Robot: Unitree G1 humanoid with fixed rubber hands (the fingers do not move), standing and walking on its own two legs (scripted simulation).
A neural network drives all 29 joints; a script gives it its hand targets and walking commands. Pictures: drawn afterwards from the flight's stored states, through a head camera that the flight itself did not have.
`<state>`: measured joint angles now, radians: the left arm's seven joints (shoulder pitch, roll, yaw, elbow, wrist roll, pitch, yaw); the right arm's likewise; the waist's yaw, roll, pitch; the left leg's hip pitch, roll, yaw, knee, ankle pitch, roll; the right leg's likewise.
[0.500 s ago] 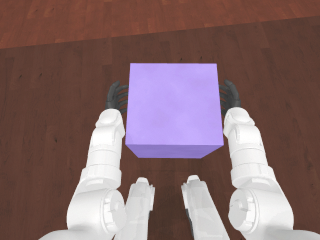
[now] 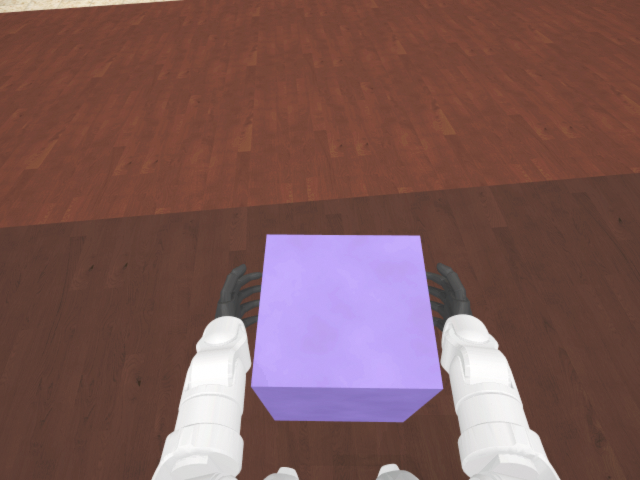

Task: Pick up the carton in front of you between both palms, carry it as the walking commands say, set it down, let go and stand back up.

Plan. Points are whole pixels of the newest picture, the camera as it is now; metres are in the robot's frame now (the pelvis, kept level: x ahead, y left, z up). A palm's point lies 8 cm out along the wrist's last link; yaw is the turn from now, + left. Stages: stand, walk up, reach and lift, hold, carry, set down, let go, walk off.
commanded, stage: reach and lift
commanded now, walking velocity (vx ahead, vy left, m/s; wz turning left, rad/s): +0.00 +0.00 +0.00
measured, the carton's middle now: (340, 336) +0.33 -0.01 -0.09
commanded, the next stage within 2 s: hold in 1.28 s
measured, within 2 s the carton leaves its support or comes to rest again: neither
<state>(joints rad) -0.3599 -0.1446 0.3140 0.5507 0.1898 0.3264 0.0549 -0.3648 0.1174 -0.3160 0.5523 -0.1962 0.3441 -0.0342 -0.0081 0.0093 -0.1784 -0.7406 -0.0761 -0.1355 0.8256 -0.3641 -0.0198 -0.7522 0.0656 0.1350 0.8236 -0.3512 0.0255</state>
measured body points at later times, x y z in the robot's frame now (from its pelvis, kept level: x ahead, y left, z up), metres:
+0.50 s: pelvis +0.00 +0.00 +0.04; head -0.03 +0.00 +0.49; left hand +0.31 +0.15 +0.06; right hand +0.30 -0.15 +0.06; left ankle +0.02 +0.13 -0.70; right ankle +0.02 -0.13 -0.70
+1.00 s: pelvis +0.01 +0.00 +0.05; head -0.02 +0.00 +0.50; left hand +0.31 +0.15 +0.07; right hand +0.31 -0.15 +0.07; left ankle +0.02 +0.13 -0.70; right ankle +0.02 -0.13 -0.70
